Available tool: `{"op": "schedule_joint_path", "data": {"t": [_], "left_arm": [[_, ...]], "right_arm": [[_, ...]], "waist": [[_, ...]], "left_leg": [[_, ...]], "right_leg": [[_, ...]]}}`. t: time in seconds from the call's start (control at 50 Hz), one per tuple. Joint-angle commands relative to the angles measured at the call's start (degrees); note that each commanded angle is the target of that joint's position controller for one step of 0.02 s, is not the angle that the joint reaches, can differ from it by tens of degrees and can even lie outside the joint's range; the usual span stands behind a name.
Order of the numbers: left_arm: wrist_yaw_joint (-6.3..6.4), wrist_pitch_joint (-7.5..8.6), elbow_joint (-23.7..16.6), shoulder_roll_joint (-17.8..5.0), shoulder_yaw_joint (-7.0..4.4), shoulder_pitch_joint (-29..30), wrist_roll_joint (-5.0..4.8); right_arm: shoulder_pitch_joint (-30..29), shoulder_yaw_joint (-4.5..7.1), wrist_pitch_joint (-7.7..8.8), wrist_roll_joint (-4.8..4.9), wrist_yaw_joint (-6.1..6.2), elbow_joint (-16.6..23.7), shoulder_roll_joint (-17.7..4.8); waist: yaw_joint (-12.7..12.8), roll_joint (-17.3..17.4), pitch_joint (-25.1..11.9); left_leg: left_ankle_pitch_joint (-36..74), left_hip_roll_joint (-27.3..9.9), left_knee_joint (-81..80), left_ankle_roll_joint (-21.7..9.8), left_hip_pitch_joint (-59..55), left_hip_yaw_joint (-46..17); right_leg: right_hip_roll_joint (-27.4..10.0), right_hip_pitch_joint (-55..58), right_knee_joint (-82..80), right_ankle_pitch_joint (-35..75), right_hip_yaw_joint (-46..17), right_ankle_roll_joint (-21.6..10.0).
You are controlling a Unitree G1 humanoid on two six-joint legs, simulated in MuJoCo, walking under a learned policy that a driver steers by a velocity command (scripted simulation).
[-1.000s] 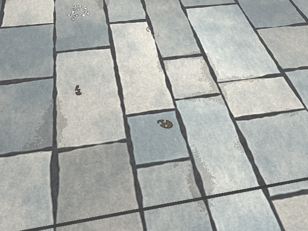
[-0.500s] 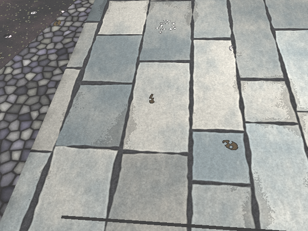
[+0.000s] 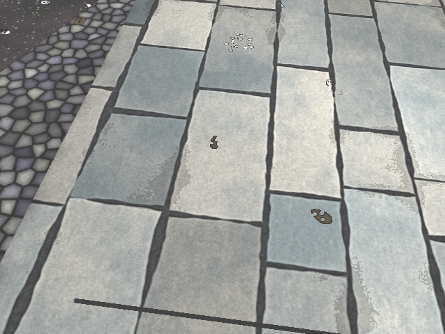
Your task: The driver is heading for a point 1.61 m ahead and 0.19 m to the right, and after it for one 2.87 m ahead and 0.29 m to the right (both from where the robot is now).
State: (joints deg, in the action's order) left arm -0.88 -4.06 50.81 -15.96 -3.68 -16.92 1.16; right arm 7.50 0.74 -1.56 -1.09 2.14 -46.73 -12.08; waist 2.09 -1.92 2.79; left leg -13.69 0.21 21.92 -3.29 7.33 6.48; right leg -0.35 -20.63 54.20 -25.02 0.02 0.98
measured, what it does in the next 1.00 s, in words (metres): walks ahead: right foot, then left foot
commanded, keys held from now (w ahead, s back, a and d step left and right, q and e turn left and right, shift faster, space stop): w+e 0.44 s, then w+q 0.56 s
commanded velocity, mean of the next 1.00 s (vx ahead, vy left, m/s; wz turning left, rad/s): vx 0.41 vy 0.00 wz -0.13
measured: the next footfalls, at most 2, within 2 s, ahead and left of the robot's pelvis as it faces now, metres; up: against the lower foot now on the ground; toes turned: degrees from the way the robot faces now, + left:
right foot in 0.26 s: +0.06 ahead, -0.14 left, +0.00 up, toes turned -12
left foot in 0.76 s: +0.45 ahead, -0.10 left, +0.00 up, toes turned -11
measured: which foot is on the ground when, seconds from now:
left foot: down 0.00-0.26, up 0.28-0.74, down 0.76-1.00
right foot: up 0.00-0.24, down 0.26-0.78, up 0.80-1.00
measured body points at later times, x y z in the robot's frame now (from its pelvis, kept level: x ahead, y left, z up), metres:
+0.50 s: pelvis +0.11 -0.09 +0.00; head +0.12 -0.12 +0.45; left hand +0.20 +0.17 -0.11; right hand +0.16 -0.38 -0.13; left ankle +0.22 +0.04 -0.67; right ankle +0.02 -0.13 -0.74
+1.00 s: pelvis +0.40 -0.14 +0.00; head +0.43 -0.14 +0.45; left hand +0.58 +0.09 -0.12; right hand +0.38 -0.42 -0.14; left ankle +0.41 -0.10 -0.74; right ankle +0.45 -0.31 -0.67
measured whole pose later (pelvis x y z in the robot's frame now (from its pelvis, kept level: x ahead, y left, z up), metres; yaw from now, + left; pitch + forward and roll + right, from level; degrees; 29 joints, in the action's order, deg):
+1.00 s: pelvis +0.40 -0.14 +0.00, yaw -6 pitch +0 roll +1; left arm -0.9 3.0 44.7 -14.7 -0.3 -8.6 3.0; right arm 20.6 3.3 2.7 -0.2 -0.9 -52.9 -15.6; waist -1.5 -1.5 3.4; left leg -9.6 9.2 19.6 -8.0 9.4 -1.6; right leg -5.5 -34.5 58.9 -13.5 -3.3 0.8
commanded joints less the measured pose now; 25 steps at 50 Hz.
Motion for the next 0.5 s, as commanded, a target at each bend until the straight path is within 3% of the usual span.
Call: {"op": "schedule_joint_path", "data": {"t": [0.02, 0.1, 0.18, 0.22, 0.24, 0.26, 0.28, 0.3, 0.32, 0.34, 0.36, 0.4, 0.44, 0.5], "left_arm": [[-1.36, 0.7, -6.3, -4.8, -1.26, 6.6, 0.68], [-2.64, 1.44, -7.6, -3.2, -0.88, 7.8, 0.56], [-3.69, 2.01, -8.7, -3.8, -0.88, 7.9, -0.16], [-3.67, 2.61, -7.8, -3.4, -0.76, 4.4, 0.09], [-3.41, 3.11, -6.1, -4.0, -1.02, 0.2, 0.56], [-2.77, 3.72, -3.1, -6.4, -2.0, -7.3, 0.91], [-1.59, 4.4, -2.6, -13.0, -3.61, -13.7, 1.05], [-0.97, 4.76, -4.5, -14.7, -3.33, -11.1, 0.21], [-0.45, 4.55, -5.1, -12.4, -2.76, -7.2, -0.32], [-0.21, 4.78, -5.8, -10.4, -2.1, -4.0, -0.52], [0.02, 5.23, -6.4, -9.6, -1.85, -2.3, -0.64], [0.22, 6.47, -6.4, -8.4, -1.33, -1.9, -0.93], [0.08, 7.36, -5.2, -8.7, -1.46, -4.5, -1.44], [0.36, 7.88, -3.2, -6.9, -0.83, -7.7, -1.2]], "right_arm": [[5.1, 3.26, 1.05, -0.37, 0.11, 0.8, -10.5], [5.7, 4.17, 3.1, -0.77, -0.75, 0.2, -11.7], [4.5, 5.07, 3.93, -0.89, -1.8, 0.6, -13.6], [3.2, 5.45, 3.57, -0.47, -2.14, 0.8, -14.4], [3.0, 5.33, 3.28, -0.35, -2.16, 0.9, -13.8], [3.3, 4.49, 3.06, -0.91, -2.36, 1.2, -11.3], [0.4, 2.56, 3.03, -1.39, -3.08, 4.5, -5.3], [-2.7, 2.91, 3.29, -2.72, -3.31, 6.7, -7.6], [-2.8, 3.52, 3.82, -1.99, -3.95, 6.5, -10.7], [-0.3, 3.69, 4.56, -0.74, -4.63, 5.2, -11.6], [1.5, 3.71, 4.93, -0.84, -4.74, 3.9, -11.9], [3.5, 3.51, 4.24, -2.21, -4.65, 2.3, -11.5], [2.2, 3.21, 3.4, -2.04, -4.46, 3.0, -10.2], [-1.7, 2.51, 2.99, -1.51, -4.7, 3.9, -8.5]], "waist": [[-4.9, 9.7, 1.7], [-4.2, 7.8, 1.0], [-2.8, 8.5, 1.1], [-0.4, 7.0, 1.0], [1.3, 4.9, 0.3], [4.0, -1.7, -1.9], [6.9, -18.8, -3.2], [5.6, -12.9, 0.9], [3.3, -6.2, 4.4], [0.6, -4.4, 4.7], [-0.8, -3.1, 4.0], [-1.8, -2.2, 0.9], [-1.9, -1.1, 0.0], [-0.5, -2.0, 1.1]], "left_leg": [[-14.2, -17.5, -14.7, -9.0, -6.5, -15.5], [-14.7, -18.8, -15.4, -8.6, -5.6, -12.5], [-16.5, -18.6, -14.7, -7.1, 1.2, -8.0], [-18.0, -17.4, -10.6, -5.6, 6.0, -4.2], [-19.9, -15.5, -5.0, -4.3, 10.9, -1.1], [-19.9, -11.8, 7.8, -2.5, 16.9, 3.4], [-22.2, -3.8, 32.1, 1.3, 31.4, 8.9], [-21.4, 0.6, 40.3, 1.8, 41.4, -3.0], [-14.5, -3.7, 41.5, 1.5, 41.7, -7.2], [-7.4, -5.1, 39.5, 1.6, 38.8, -7.3], [-3.5, -5.6, 37.2, 2.1, 36.2, -7.3], [1.1, -5.1, 36.5, 3.5, 32.6, -6.4], [2.6, -4.4, 35.8, 4.7, 33.1, -5.8], [6.6, -4.7, 31.1, 5.2, 35.2, -3.6]], "right_leg": [[-1.6, -12.2, -1.9, 1.5, 0.2, 0.1], [-2.6, -9.1, -8.5, 2.2, 1.3, -2.1], [-1.9, 0.3, -16.0, 1.8, 4.3, -5.1], [-0.3, 8.4, -22.7, 5.5, 6.7, -6.4], [1.6, 15.5, -25.4, 5.7, 7.2, -7.0], [1.1, 24.3, -29.4, 0.3, 3.0, -8.5], [-14.8, 30.9, -41.3, -19.1, -24.4, -14.0], [-21.1, 25.9, -49.4, -25.6, -43.8, -19.1], [-19.7, 22.7, -48.3, -21.3, -37.0, -18.8], [-16.2, 20.9, -47.4, -12.2, -30.6, -16.8], [-12.8, 20.9, -47.1, -2.1, -25.3, -15.2], [-9.4, 21.5, -45.7, 14.5, -19.0, -14.0], [-8.6, 21.9, -44.4, 25.0, -16.8, -14.5], [-7.8, 22.6, -45.3, 32.4, -12.5, -13.5]]}}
